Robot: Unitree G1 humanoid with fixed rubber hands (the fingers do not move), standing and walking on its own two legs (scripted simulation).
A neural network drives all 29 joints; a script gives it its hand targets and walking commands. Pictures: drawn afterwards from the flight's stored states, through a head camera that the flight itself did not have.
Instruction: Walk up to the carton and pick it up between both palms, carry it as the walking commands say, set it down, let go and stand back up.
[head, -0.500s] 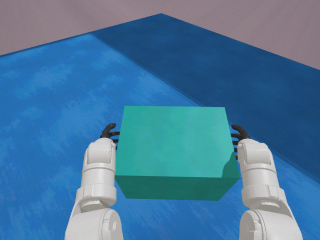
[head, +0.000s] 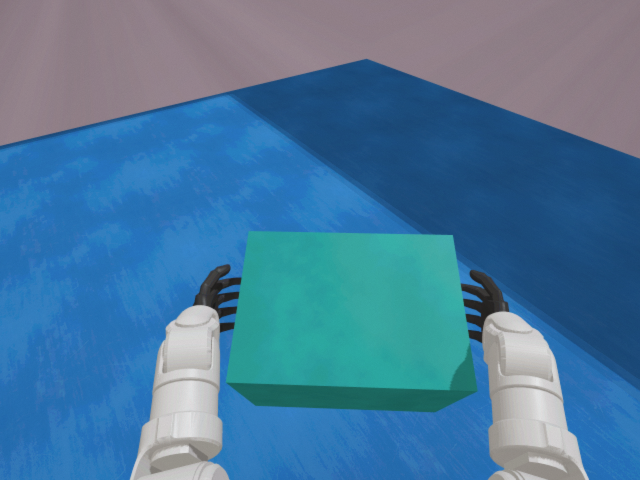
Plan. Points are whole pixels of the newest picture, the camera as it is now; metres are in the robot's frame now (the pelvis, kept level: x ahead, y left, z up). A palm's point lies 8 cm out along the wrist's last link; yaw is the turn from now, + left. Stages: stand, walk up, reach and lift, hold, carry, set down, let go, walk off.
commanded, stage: hold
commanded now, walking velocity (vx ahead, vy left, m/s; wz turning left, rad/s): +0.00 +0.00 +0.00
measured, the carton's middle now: (346, 326) +0.34 -0.04 -0.01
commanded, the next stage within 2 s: set down in 0.26 s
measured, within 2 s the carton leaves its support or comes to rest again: neither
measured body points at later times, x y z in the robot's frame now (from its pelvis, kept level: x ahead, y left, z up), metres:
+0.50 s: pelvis +0.04 +0.02 +0.00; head +0.03 +0.01 +0.45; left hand +0.35 +0.17 +0.02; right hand +0.30 -0.21 +0.01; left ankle +0.02 +0.14 -0.75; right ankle +0.03 -0.13 -0.75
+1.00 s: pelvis +0.02 +0.01 -0.01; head +0.11 +0.00 +0.43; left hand +0.35 +0.16 -0.06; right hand +0.31 -0.22 -0.06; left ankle +0.02 +0.14 -0.75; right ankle +0.03 -0.13 -0.75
